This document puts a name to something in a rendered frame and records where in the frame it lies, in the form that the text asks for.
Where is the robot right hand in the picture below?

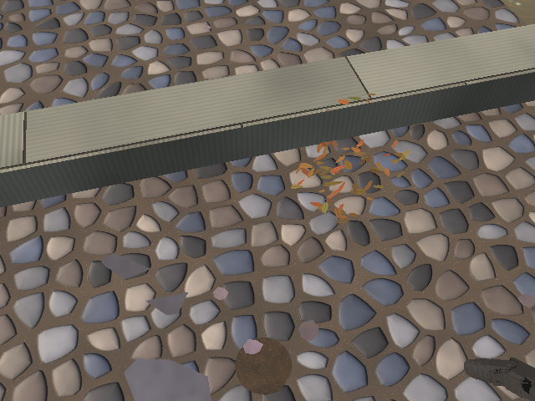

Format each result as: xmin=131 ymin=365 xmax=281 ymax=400
xmin=464 ymin=358 xmax=535 ymax=401

